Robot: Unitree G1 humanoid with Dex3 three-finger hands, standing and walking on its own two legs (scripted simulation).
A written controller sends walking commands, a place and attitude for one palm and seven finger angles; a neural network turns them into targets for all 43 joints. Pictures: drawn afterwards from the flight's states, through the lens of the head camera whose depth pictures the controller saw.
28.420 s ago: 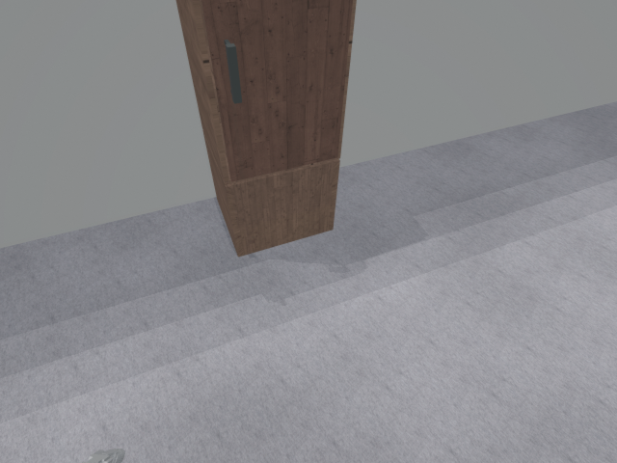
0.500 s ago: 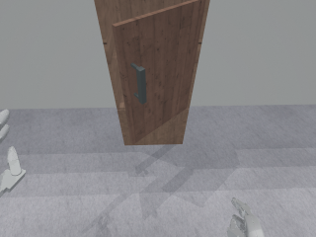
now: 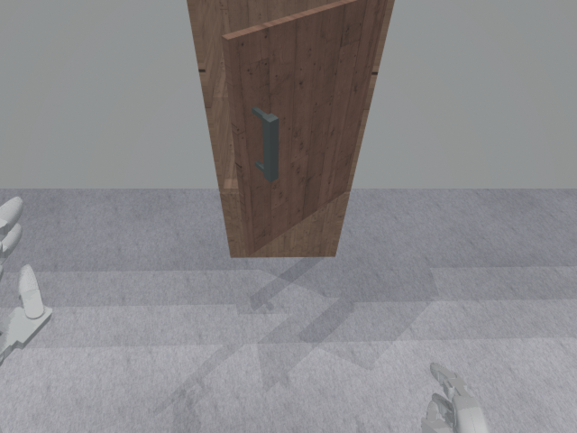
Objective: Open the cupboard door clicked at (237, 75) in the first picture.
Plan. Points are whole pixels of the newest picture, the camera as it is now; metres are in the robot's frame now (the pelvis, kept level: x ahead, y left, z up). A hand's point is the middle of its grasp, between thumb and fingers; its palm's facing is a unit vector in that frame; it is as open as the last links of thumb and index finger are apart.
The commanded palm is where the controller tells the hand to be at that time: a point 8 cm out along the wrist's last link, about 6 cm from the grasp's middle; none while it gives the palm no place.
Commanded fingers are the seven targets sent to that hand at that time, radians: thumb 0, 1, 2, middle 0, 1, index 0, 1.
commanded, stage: let the arm hang, fingers relaxed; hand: left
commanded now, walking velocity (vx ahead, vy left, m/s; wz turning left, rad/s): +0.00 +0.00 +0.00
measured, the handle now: (264, 145) +0.63 +0.09 +0.03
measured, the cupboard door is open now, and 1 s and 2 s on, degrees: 39 39 39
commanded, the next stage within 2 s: look to check the result in 1.14 s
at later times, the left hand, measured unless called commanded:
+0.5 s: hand out of the picture -0.01 +0.17 -0.18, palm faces +0.04 -0.98 -0.21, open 7.1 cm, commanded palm none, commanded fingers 0.00 0.90 0.90 -0.20 -0.30 -0.20 -0.30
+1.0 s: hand out of the picture +0.05 +0.18 -0.17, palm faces +0.05 -0.97 -0.24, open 7.4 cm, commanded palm none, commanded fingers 0.00 0.90 0.90 -0.20 -0.30 -0.20 -0.30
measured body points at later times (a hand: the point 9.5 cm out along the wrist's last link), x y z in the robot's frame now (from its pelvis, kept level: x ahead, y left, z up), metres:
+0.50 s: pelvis -0.01 -0.02 +0.00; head +0.02 -0.01 +0.44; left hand -0.01 +0.22 -0.16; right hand +0.00 -0.27 -0.15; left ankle +0.02 +0.10 -0.74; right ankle +0.04 -0.13 -0.74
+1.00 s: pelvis +0.00 -0.02 +0.00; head +0.01 -0.02 +0.45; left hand +0.04 +0.23 -0.15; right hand +0.03 -0.25 -0.16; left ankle +0.02 +0.10 -0.74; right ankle +0.04 -0.13 -0.74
